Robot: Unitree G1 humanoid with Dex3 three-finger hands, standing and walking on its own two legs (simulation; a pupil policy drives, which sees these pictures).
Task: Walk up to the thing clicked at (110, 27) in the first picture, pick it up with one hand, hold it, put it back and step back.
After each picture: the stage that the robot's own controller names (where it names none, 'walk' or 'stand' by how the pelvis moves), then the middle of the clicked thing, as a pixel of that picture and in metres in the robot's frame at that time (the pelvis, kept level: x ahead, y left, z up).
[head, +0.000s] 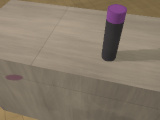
stand; (112, 35) +0.58 -0.09 +0.07
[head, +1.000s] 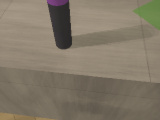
sink last; (60, 19) +0.54 +0.13 +0.10
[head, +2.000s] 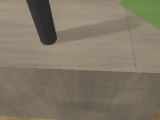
rise first; (41, 14) +0.54 +0.19 +0.12
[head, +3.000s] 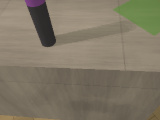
rise first; (41, 20) +0.59 +0.22 +0.09
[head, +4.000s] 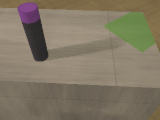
stand; (35, 35) +0.56 +0.22 +0.07
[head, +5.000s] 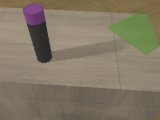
stand; (39, 36) +0.55 +0.21 +0.07
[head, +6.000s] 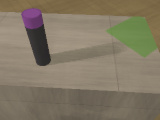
stand; (38, 40) +0.54 +0.22 +0.07
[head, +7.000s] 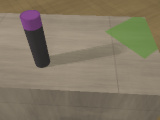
stand; (37, 42) +0.53 +0.22 +0.07
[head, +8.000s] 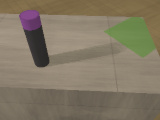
rise first; (36, 41) +0.54 +0.22 +0.07
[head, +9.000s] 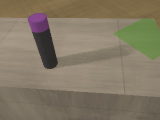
rise first; (44, 43) +0.53 +0.22 +0.07
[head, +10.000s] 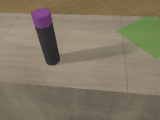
go down; (47, 39) +0.54 +0.22 +0.07
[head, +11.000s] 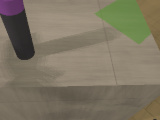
go down; (18, 29) +0.51 +0.21 +0.10
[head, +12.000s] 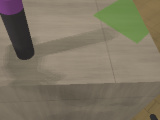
close in; (17, 29) +0.52 +0.21 +0.11
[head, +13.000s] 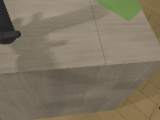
close; out of the picture +0.55 +0.23 +0.14
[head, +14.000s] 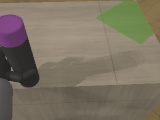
lift; (21, 57) +0.39 +0.19 +0.13
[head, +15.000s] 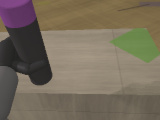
lift; (30, 47) +0.31 +0.16 +0.27
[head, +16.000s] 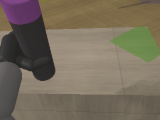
hold; (34, 42) +0.32 +0.14 +0.28
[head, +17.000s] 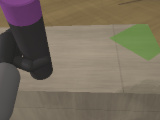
crouch; (33, 42) +0.31 +0.14 +0.28
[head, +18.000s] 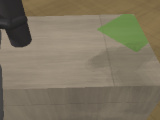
crouch; (9, 6) +0.46 +0.21 +0.28
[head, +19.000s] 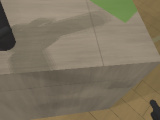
lower; out of the picture +0.52 +0.22 +0.13
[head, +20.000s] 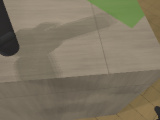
lower; out of the picture +0.50 +0.22 +0.13
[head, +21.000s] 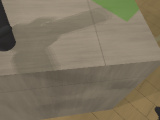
lower; out of the picture +0.52 +0.22 +0.14
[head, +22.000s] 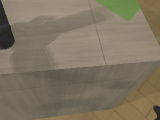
lower; out of the picture +0.52 +0.22 +0.14
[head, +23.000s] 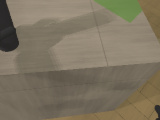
loosen; out of the picture +0.51 +0.22 +0.14
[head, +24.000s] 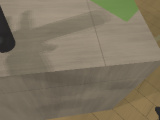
withdraw; out of the picture +0.51 +0.22 +0.14
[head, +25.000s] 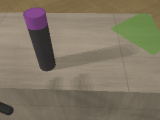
sink last; (42, 43) +0.49 +0.20 +0.11
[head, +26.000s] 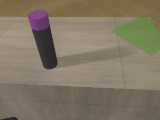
stand; (44, 42) +0.52 +0.22 +0.10
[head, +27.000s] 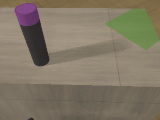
stand; (34, 38) +0.51 +0.22 +0.10
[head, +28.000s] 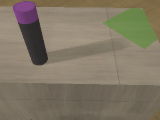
stand; (33, 37) +0.51 +0.22 +0.11
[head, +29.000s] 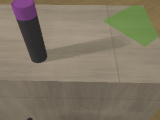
stand; (32, 34) +0.51 +0.22 +0.11
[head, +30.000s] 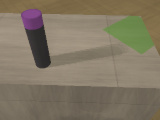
stand; (38, 41) +0.52 +0.22 +0.08
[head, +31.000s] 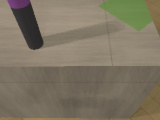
walk; (27, 21) +0.56 +0.25 +0.09
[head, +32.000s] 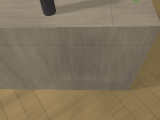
walk; out of the picture +0.79 +0.24 +0.08
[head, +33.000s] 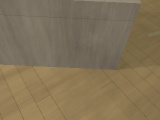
stand; out of the picture +1.11 +0.21 +0.09
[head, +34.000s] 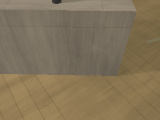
stand; out of the picture +1.13 +0.24 +0.08
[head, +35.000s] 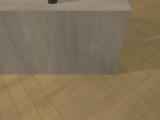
stand; out of the picture +1.13 +0.25 +0.07
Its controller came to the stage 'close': yes
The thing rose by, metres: 0.21
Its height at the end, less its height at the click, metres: +0.00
